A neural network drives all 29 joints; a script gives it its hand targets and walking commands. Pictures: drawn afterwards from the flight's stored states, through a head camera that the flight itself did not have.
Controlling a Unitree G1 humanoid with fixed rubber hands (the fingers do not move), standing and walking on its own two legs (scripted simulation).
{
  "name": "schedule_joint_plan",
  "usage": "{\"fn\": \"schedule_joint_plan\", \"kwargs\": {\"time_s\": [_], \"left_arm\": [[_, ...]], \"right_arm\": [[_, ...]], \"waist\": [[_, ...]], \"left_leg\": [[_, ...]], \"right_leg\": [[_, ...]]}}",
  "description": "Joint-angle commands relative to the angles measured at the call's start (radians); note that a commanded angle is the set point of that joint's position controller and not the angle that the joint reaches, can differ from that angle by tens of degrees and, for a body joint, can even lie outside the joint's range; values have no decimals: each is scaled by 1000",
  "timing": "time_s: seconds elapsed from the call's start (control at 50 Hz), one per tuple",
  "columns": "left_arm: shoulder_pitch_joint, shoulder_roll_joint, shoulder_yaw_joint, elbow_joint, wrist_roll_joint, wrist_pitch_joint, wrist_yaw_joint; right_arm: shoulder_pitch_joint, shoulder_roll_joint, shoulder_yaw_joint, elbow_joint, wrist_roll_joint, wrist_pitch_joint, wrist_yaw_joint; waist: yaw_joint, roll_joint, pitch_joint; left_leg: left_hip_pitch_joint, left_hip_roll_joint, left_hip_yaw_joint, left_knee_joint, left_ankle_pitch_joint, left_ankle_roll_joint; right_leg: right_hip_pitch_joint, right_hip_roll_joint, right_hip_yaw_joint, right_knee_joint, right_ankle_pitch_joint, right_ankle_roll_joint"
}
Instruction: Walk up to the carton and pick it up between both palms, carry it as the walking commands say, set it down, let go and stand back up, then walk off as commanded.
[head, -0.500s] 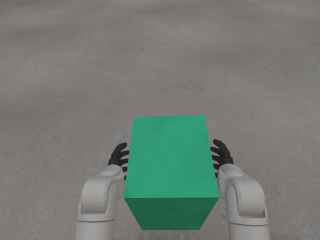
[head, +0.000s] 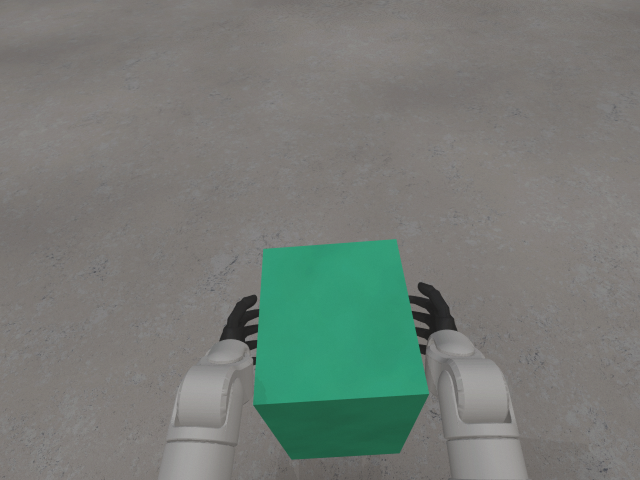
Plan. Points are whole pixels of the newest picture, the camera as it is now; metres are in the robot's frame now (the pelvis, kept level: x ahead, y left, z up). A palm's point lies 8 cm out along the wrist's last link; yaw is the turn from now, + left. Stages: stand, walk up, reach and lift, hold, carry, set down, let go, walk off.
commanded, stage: carry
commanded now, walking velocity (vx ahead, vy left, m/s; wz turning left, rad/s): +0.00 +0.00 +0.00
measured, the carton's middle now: (338, 361) +0.28 +0.00 -0.03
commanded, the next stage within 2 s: none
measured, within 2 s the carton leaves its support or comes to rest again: neither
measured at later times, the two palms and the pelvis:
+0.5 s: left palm (268, 338) +0.29 +0.09 +0.03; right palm (465, 327) +0.30 -0.17 +0.03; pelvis +0.02 -0.04 +0.00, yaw +1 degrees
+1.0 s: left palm (270, 350) +0.29 +0.09 +0.00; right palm (462, 329) +0.31 -0.17 +0.02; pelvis +0.02 -0.03 +0.00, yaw -1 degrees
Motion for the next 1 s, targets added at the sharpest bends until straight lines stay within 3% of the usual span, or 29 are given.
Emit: {"fn": "schedule_joint_plan", "kwargs": {"time_s": [0.0, 0.04, 0.08, 0.14, 0.2, 0.24, 0.28, 0.32, 0.34, 0.38, 0.4, 0.42, 0.44, 0.46, 0.48, 0.5, 0.58, 0.6, 0.64, 0.66, 0.7, 0.76, 0.8, 0.84, 0.88, 0.9, 0.92, 0.94, 0.98], "left_arm": [[-516, -890, -449, -322, -257, -113, -191], [-486, -877, -447, -340, -253, -94, -179], [-436, -843, -388, -123, -181, -113, -199], [-502, -874, -453, -274, -233, -117, -207], [-511, -853, -426, -169, -213, -124, -224], [-503, -847, -406, -125, -181, -124, -229], [-544, -902, -458, -187, -215, -143, -239], [-528, -888, -423, -63, -185, -151, -246], [-542, -927, -464, -198, -225, -155, -249], [-554, -901, -428, -70, -194, -160, -256], [-566, -917, -455, -155, -223, -167, -255], [-539, -870, -414, -95, -185, -166, -252], [-507, -901, -423, -124, -208, -175, -259], [-544, -817, -349, -35, -152, -208, -259], [-612, -932, -460, -223, -242, -214, -261], [-560, -830, -347, 17, -152, -229, -267], [-601, -900, -448, -171, -218, -257, -277], [-541, -888, -415, -45, -179, -242, -280], [-569, -779, -348, 11, -134, -284, -274], [-619, -819, -419, -108, -175, -287, -279], [-632, -790, -391, -31, -157, -308, -289], [-601, -857, -459, -116, -195, -298, -289], [-536, -895, -465, -147, -213, -283, -283], [-593, -811, -404, -32, -178, -301, -287], [-626, -799, -449, -136, -191, -325, -283], [-564, -783, -416, -55, -161, -329, -294], [-631, -859, -505, -192, -221, -319, -284], [-582, -808, -420, -21, -169, -318, -289], [-629, -842, -495, -140, -221, -328, -292]], "right_arm": [[-424, 929, 526, -281, 252, -95, 176], [-436, 928, 540, -307, 281, -82, 168], [-346, 868, 466, -90, 188, -92, 189], [-374, 926, 502, -181, 233, -101, 201], [-354, 907, 457, -68, 185, -107, 204], [-411, 920, 486, -45, 201, -104, 222], [-441, 963, 519, -119, 224, -124, 229], [-443, 941, 475, -18, 188, -140, 230], [-471, 990, 552, -154, 243, -139, 234], [-427, 965, 479, 7, 193, -143, 243], [-428, 1017, 533, -34, 235, -141, 245], [-422, 960, 481, 13, 202, -145, 240], [-459, 978, 538, -83, 232, -156, 238], [-447, 912, 452, 76, 185, -182, 253], [-486, 1030, 563, -113, 257, -182, 249], [-476, 907, 434, 89, 166, -210, 254], [-456, 1006, 541, -25, 239, -232, 260], [-483, 980, 526, 34, 227, -227, 266], [-426, 889, 435, 177, 169, -256, 267], [-443, 936, 487, 93, 199, -255, 272], [-443, 919, 463, 179, 175, -279, 284], [-420, 970, 505, 72, 211, -284, 282], [-485, 980, 579, -71, 261, -267, 267], [-394, 905, 463, 161, 170, -272, 267], [-375, 938, 489, 137, 200, -289, 280], [-431, 909, 491, 134, 194, -307, 284], [-512, 966, 548, -18, 264, -306, 285], [-413, 897, 436, 184, 172, -302, 278], [-431, 957, 523, 76, 227, -311, 281]], "waist": [[-2, -95, -460], [-4, -69, -404], [-3, -32, -434], [-5, 20, -432], [-6, -30, -396], [-12, -92, -347], [-12, -47, -340], [-13, -32, -337], [-12, -63, -340], [-10, -50, -356], [-10, -103, -334], [-9, -43, -346], [-8, -103, -370], [-11, -79, -401], [-7, -124, -398], [-6, -86, -422], [-13, -87, -354], [-11, -102, -327], [-14, -81, -355], [-13, -57, -338], [-11, -83, -346], [-7, 6, -402], [-8, -117, -376], [-11, -143, -391], [-13, -43, -402], [-9, -64, -375], [-8, 45, -405], [-6, 31, -403], [-7, -37, -387]], "left_leg": [[227, 148, -122, -32, 186, 22], [182, 112, -101, -14, 137, 15], [236, 141, -116, -9, 293, 19], [242, 144, -110, -20, 291, 20], [206, 133, -107, -5, 229, 17], [196, 117, -106, -28, 69, 13], [215, 126, -116, -51, 94, 17], [227, 128, -84, -3, 167, 15], [236, 119, -79, -6, 135, 8], [188, 125, -90, -14, 129, 12], [148, 115, -91, 3, 67, 13], [158, 115, -75, 15, 102, 13], [159, 113, -71, 37, 117, 18], [185, 111, -65, 16, 101, 8], [168, 110, -56, 45, 103, 12], [189, 115, -49, 43, 118, 21], [179, 100, -48, 22, -25, 6], [168, 95, -39, 32, -69, 4], [182, 96, -52, 9, -1, 12], [182, 110, -55, 11, 5, 6], [182, 111, -57, 3, 16, 12], [217, 137, -75, 13, 211, 26], [166, 113, -55, 54, 88, 17], [160, 89, -40, 43, -60, 14], [209, 120, -63, -1, 85, 23], [202, 142, -73, 2, 155, 27], [257, 155, -84, -18, 218, 27], [223, 146, -90, 3, 206, 36], [227, 143, -82, 14, 132, 30]], "right_leg": [[149, -105, 91, -75, 172, -5], [146, -132, 121, -115, 240, -17], [146, -132, 96, -58, 333, -19], [150, -117, 73, -54, 263, -2], [150, -127, 97, -87, 308, -14], [89, -142, 120, -131, 163, -20], [72, -139, 101, -117, 132, -11], [83, -136, 104, -110, 271, -7], [82, -140, 109, -121, 277, -14], [127, -138, 106, -101, 273, -17], [141, -140, 114, -127, 295, -15], [146, -144, 121, -115, 348, -16], [193, -158, 126, -98, 512, -26], [200, -179, 131, -69, 598, -46], [230, -161, 128, -69, 642, -32], [250, -167, 107, -59, 675, -39], [175, -173, 141, -112, 472, -43], [146, -188, 171, -153, 408, -29], [161, -187, 162, -134, 435, -47], [165, -178, 155, -130, 442, -27], [190, -167, 148, -123, 458, -31], [215, -134, 100, -51, 476, -41], [222, -145, 145, -89, 582, -13], [230, -188, 184, -98, 673, -34], [211, -157, 130, -56, 541, -39], [209, -129, 101, -50, 471, -32], [163, -111, 92, -38, 310, -37], [153, -107, 115, -58, 307, -33], [147, -119, 129, -64, 324, -26]]}}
